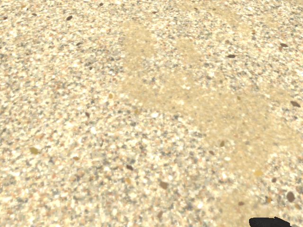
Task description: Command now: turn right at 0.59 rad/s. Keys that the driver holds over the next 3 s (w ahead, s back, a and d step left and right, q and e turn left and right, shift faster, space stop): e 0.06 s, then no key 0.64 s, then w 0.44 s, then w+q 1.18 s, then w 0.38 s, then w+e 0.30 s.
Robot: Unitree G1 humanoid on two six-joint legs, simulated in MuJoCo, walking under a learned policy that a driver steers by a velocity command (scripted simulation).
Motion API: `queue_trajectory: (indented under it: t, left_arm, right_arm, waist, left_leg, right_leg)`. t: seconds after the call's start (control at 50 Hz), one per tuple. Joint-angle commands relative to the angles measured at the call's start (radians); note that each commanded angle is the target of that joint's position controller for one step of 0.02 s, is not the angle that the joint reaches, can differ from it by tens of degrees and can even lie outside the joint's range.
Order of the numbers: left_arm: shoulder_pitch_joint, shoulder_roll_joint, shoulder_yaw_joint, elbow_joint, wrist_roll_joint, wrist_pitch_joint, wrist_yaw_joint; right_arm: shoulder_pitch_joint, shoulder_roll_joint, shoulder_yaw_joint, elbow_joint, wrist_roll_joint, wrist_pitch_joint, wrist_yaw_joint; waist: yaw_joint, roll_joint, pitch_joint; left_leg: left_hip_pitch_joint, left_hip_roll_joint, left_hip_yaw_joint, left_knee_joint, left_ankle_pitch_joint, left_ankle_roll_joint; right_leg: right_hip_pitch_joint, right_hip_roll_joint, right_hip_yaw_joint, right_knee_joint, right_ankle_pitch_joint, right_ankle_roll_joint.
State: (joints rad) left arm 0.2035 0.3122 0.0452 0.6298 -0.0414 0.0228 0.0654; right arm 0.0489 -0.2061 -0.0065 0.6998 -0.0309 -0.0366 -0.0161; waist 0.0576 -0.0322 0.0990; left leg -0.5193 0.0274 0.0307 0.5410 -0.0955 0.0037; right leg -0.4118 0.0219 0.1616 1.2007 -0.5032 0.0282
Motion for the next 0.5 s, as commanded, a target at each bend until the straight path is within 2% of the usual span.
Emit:
queue_trajectory:
  t: [0.02,0.04,0.06,0.08,0.1,0.12,0.14,0.16,0.18,0.2,0.24,0.26,0.28,0.3,0.34,0.36,0.38,0.4,0.42,0.44,0.46,0.48,0.5]
  left_arm:
    - [0.083,0.083,0.031,-0.037,-0.013,0.027,-0.008]
    - [0.072,0.064,0.025,-0.057,-0.006,0.034,0.0]
    - [0.057,0.062,0.028,-0.062,0.005,0.04,0.001]
    - [0.057,0.061,0.025,-0.063,0.026,0.049,0.0]
    - [0.037,0.049,0.022,-0.074,0.04,0.045,-0.011]
    - [0.002,0.029,0.01,-0.105,0.046,0.042,-0.024]
    - [-0.014,0.033,0.015,-0.137,0.038,0.045,-0.031]
    - [-0.035,0.035,0.012,-0.15,0.035,0.047,-0.029]
    - [-0.024,0.018,0.001,-0.157,0.032,0.051,-0.023]
    - [-0.036,-0.017,-0.019,-0.192,0.027,0.052,-0.024]
    - [-0.11,-0.017,-0.03,-0.222,0.025,0.043,-0.019]
    - [-0.12,-0.011,-0.032,-0.209,0.033,0.034,-0.038]
    - [-0.087,-0.033,-0.038,-0.214,0.033,0.025,-0.058]
    - [-0.077,-0.015,-0.033,-0.206,0.035,0.024,-0.068]
    - [-0.041,-0.009,-0.028,-0.182,0.04,0.024,-0.072]
    - [-0.036,-0.021,-0.029,-0.168,0.047,0.024,-0.073]
    - [-0.015,-0.038,-0.027,-0.151,0.052,0.02,-0.075]
    - [-0.005,-0.038,-0.022,-0.118,0.077,0.005,-0.081]
    - [0.055,-0.016,-0.008,-0.091,0.08,0.001,-0.086]
    - [0.131,0.002,0.003,-0.082,0.066,0.003,-0.093]
    - [0.115,0.033,-0.002,-0.097,0.079,0.009,-0.088]
    - [0.102,0.051,0.005,-0.095,0.091,0.009,-0.08]
    - [0.081,0.012,-0.007,-0.096,0.091,-0.013,-0.083]
  right_arm:
    - [0.18,-0.203,-0.073,0.019,0.019,-0.056,-0.033]
    - [0.174,-0.198,-0.076,0.038,0.042,-0.055,-0.044]
    - [0.173,-0.174,-0.072,0.043,0.051,-0.046,-0.056]
    - [0.18,-0.148,-0.062,0.049,0.065,-0.034,-0.057]
    - [0.185,-0.122,-0.051,0.046,0.071,-0.024,-0.063]
    - [0.196,-0.104,-0.042,0.045,0.068,-0.007,-0.068]
    - [0.174,-0.107,-0.043,0.038,0.057,0.011,-0.081]
    - [0.193,-0.124,-0.044,0.029,0.046,0.022,-0.092]
    - [0.19,-0.141,-0.039,0.017,0.043,0.042,-0.092]
    - [0.163,-0.16,-0.038,0.0,0.035,0.063,-0.105]
    - [0.22,-0.187,-0.042,-0.003,0.032,0.093,-0.126]
    - [0.232,-0.196,-0.046,-0.007,0.059,0.092,-0.131]
    - [0.215,-0.248,-0.061,-0.02,0.039,0.073,-0.126]
    - [0.207,-0.249,-0.064,-0.022,0.039,0.061,-0.121]
    - [0.201,-0.225,-0.057,-0.014,0.052,0.058,-0.103]
    - [0.223,-0.202,-0.05,0.002,0.058,0.066,-0.089]
    - [0.244,-0.196,-0.048,0.019,0.066,0.078,-0.076]
    - [0.304,-0.191,-0.043,0.05,0.041,0.064,-0.05]
    - [0.309,-0.186,-0.041,0.068,0.021,0.062,-0.022]
    - [0.234,-0.141,-0.023,0.06,0.012,0.061,0.003]
    - [0.198,-0.084,-0.005,0.014,0.006,0.06,0.019]
    - [0.16,-0.08,-0.001,-0.015,0.031,0.067,0.005]
    - [0.153,-0.122,-0.009,-0.01,0.045,0.072,-0.007]
  waist:
    - [-0.042,0.166,-0.246]
    - [-0.031,0.133,-0.184]
    - [-0.022,0.107,-0.162]
    - [-0.02,0.146,-0.146]
    - [-0.018,0.113,-0.143]
    - [-0.01,0.104,-0.135]
    - [0.0,0.106,-0.125]
    - [-0.012,0.118,-0.123]
    - [-0.015,0.164,-0.119]
    - [0.001,0.215,-0.129]
    - [-0.059,0.169,-0.108]
    - [-0.088,0.158,-0.09]
    - [-0.06,0.234,-0.122]
    - [-0.063,0.205,-0.126]
    - [-0.077,0.171,-0.109]
    - [-0.096,0.155,-0.092]
    - [-0.095,0.144,-0.066]
    - [-0.112,0.132,-0.059]
    - [-0.084,0.119,-0.075]
    - [-0.036,0.069,-0.111]
    - [-0.065,-0.041,-0.119]
    - [-0.063,-0.135,-0.104]
    - [-0.066,-0.152,-0.089]
  left_leg:
    - [0.38,0.318,-0.363,-0.336,0.115,0.247]
    - [0.334,0.306,-0.323,-0.362,0.031,0.253]
    - [0.336,0.301,-0.278,-0.367,0.002,0.255]
    - [0.36,0.3,-0.267,-0.367,0.009,0.258]
    - [0.361,0.267,-0.209,-0.344,0.017,0.248]
    - [0.339,0.233,-0.164,-0.322,-0.016,0.244]
    - [0.317,0.231,-0.149,-0.291,-0.038,0.22]
    - [0.307,0.244,-0.155,-0.289,-0.055,0.234]
    - [0.3,0.224,-0.141,-0.303,-0.107,0.273]
    - [0.341,0.244,-0.156,-0.312,-0.148,0.264]
    - [0.389,0.262,-0.169,-0.309,-0.173,0.253]
    - [0.361,0.244,-0.14,-0.332,-0.277,0.246]
    - [0.332,0.304,-0.171,-0.347,-0.26,0.226]
    - [0.322,0.313,-0.159,-0.351,-0.262,0.216]
    - [0.325,0.296,-0.133,-0.338,-0.313,0.198]
    - [0.331,0.288,-0.127,-0.335,-0.345,0.193]
    - [0.334,0.262,-0.103,-0.32,-0.402,0.177]
    - [0.288,0.207,-0.06,-0.268,-0.407,0.151]
    - [0.245,0.163,-0.016,-0.185,-0.402,0.12]
    - [0.18,0.102,0.024,-0.017,-0.381,0.075]
    - [0.0,0.04,0.0,0.089,-0.4,0.014]
    - [-0.055,0.03,-0.038,0.194,-0.451,-0.02]
    - [-0.064,0.044,-0.089,0.318,-0.467,-0.041]
  right_leg:
    - [-0.186,-0.05,-0.002,0.236,0.094,-0.029]
    - [-0.231,-0.041,0.005,0.246,0.133,-0.023]
    - [-0.261,-0.029,0.025,0.23,0.166,-0.022]
    - [-0.306,-0.007,0.021,0.302,0.157,-0.023]
    - [-0.324,0.011,0.036,0.237,0.235,-0.022]
    - [-0.333,0.025,0.013,0.161,0.302,-0.005]
    - [-0.335,0.026,0.037,0.09,0.34,0.01]
    - [-0.343,0.041,0.031,0.085,0.372,0.031]
    - [-0.357,0.055,-0.045,0.062,0.348,0.059]
    - [-0.359,0.004,-0.035,-0.042,0.296,0.063]
    - [-0.379,-0.003,-0.073,-0.137,0.283,0.061]
    - [-0.342,0.01,-0.158,-0.224,0.279,0.047]
    - [-0.235,-0.065,-0.083,-0.265,0.32,0.017]
    - [-0.194,-0.067,-0.087,-0.273,0.338,0.0]
    - [-0.107,-0.066,-0.113,-0.425,0.303,-0.035]
    - [-0.045,-0.056,-0.142,-0.554,0.297,-0.053]
    - [0.034,-0.035,-0.189,-0.74,0.355,-0.069]
    - [0.162,0.016,-0.265,-0.803,0.391,-0.075]
    - [0.268,0.002,-0.234,-0.801,0.382,-0.082]
    - [0.373,-0.08,-0.134,-0.833,0.371,-0.089]
    - [0.458,-0.186,0.064,-0.857,0.334,-0.139]
    - [0.36,-0.264,0.251,-0.968,0.126,-0.225]
    - [0.32,-0.285,0.298,-0.985,0.162,-0.246]
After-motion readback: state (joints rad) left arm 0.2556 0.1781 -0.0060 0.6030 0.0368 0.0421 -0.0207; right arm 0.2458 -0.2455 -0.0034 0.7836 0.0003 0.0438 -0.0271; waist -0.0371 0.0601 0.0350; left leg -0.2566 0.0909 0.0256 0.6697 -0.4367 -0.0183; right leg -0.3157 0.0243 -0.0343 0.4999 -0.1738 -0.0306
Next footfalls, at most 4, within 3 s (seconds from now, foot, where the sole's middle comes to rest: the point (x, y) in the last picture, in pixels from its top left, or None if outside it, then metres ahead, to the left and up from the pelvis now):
0.44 right None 0.21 -0.15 -0.76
0.80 left None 0.27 0.08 -0.76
1.26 right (212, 205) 0.47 -0.22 -0.76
1.78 left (162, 130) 0.81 0.01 -0.76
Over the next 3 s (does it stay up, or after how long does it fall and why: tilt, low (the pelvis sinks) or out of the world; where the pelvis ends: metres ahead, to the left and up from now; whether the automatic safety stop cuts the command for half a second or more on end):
stays up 1.22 0.17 0.02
